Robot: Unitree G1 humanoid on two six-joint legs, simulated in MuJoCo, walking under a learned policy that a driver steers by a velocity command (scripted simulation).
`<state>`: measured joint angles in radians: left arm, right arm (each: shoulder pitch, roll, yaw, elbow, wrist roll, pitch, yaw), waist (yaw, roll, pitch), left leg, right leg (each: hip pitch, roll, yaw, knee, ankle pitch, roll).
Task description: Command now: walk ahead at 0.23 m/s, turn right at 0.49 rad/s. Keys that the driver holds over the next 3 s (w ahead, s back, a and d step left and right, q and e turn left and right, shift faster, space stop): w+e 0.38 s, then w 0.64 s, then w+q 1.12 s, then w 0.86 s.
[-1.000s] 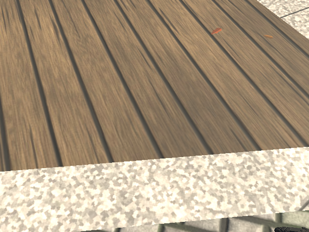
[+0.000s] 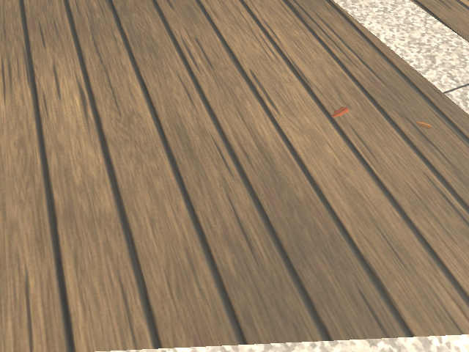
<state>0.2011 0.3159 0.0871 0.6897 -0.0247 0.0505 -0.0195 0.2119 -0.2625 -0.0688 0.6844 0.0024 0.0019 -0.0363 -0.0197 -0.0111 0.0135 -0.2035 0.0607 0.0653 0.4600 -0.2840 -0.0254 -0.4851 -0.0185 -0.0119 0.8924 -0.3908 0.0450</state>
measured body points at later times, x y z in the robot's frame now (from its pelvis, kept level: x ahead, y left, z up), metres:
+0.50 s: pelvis +0.17 -0.05 +0.00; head +0.20 -0.08 +0.44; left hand +0.26 +0.23 -0.11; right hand +0.35 -0.34 -0.08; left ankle +0.38 +0.03 -0.71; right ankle +0.01 -0.12 -0.74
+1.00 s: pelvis +0.43 -0.13 +0.00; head +0.46 -0.14 +0.44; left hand +0.73 +0.01 -0.08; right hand +0.34 -0.40 -0.13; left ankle +0.37 +0.02 -0.74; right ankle +0.54 -0.33 -0.71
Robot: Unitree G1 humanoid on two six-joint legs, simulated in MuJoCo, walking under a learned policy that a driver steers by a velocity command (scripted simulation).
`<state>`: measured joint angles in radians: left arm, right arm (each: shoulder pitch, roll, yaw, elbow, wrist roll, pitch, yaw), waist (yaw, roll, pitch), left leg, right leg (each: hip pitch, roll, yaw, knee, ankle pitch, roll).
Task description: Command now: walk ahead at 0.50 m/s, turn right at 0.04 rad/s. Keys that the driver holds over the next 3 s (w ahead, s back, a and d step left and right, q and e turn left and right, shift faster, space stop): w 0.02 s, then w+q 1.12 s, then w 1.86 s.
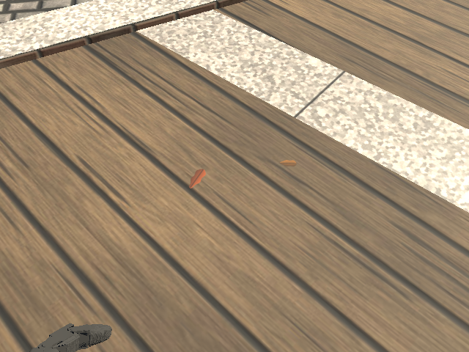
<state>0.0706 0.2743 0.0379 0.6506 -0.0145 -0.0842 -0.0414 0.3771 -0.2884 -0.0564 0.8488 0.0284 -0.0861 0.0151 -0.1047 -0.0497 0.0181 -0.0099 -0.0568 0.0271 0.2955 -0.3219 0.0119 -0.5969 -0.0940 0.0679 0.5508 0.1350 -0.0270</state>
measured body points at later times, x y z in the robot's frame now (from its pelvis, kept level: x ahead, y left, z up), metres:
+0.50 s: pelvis +0.30 -0.04 -0.05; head +0.33 -0.02 +0.40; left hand +0.27 +0.25 -0.18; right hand +0.55 -0.23 -0.13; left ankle +0.45 +0.10 -0.76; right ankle +0.21 -0.15 -0.78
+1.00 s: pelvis +0.55 +0.03 -0.04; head +0.57 +0.06 +0.41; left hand +0.64 +0.35 -0.12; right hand +0.74 -0.21 -0.14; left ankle +0.47 +0.09 -0.78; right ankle +0.78 -0.05 -0.75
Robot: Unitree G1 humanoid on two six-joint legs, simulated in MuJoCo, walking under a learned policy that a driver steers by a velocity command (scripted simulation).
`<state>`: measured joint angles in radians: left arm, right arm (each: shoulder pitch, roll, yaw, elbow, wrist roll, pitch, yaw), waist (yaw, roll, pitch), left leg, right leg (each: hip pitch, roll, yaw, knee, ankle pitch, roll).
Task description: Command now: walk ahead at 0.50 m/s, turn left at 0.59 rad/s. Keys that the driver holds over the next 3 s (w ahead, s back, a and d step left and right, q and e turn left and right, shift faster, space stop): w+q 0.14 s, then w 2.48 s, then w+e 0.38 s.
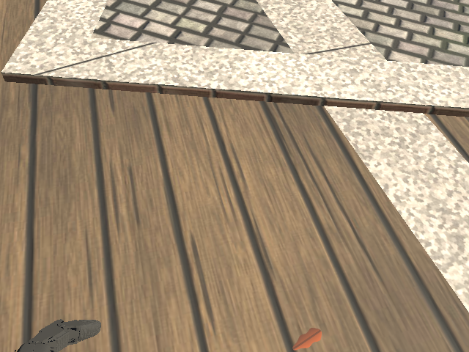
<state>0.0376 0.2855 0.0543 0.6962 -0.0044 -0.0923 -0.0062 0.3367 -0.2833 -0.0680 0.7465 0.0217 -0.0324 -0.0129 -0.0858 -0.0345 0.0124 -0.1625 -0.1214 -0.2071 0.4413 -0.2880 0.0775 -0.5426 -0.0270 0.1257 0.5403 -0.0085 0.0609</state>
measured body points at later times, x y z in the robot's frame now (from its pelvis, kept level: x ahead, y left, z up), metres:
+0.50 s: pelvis +0.25 +0.00 -0.01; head +0.29 +0.01 +0.44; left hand +0.17 +0.27 -0.13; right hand +0.54 -0.17 -0.08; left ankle +0.38 +0.15 -0.72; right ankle +0.15 -0.16 -0.74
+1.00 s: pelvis +0.51 +0.07 +0.00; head +0.54 +0.07 +0.45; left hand +0.68 +0.33 -0.09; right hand +0.57 -0.22 -0.12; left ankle +0.38 +0.14 -0.74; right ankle +0.72 -0.04 -0.71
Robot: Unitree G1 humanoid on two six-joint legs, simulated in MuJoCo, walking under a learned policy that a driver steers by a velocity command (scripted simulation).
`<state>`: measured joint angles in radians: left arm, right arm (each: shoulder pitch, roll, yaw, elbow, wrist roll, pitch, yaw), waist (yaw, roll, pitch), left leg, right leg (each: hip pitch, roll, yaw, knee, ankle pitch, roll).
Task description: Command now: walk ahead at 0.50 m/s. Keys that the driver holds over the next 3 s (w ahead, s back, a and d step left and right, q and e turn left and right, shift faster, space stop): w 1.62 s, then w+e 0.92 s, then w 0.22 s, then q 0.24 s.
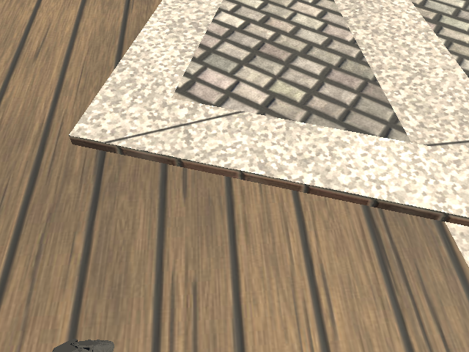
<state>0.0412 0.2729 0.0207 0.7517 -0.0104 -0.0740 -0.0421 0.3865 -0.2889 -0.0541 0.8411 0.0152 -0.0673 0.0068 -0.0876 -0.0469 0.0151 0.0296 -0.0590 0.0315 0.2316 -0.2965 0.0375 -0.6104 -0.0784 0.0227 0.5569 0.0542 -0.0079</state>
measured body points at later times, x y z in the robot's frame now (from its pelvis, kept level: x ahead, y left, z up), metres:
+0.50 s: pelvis +0.28 -0.03 +0.00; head +0.31 -0.02 +0.45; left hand +0.28 +0.26 -0.13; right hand +0.49 -0.26 -0.09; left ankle +0.46 +0.13 -0.70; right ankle +0.19 -0.13 -0.74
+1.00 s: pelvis +0.55 +0.02 +0.01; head +0.58 +0.03 +0.46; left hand +0.75 +0.27 -0.10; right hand +0.57 -0.26 -0.12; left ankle +0.48 +0.11 -0.74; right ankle +0.75 -0.15 -0.69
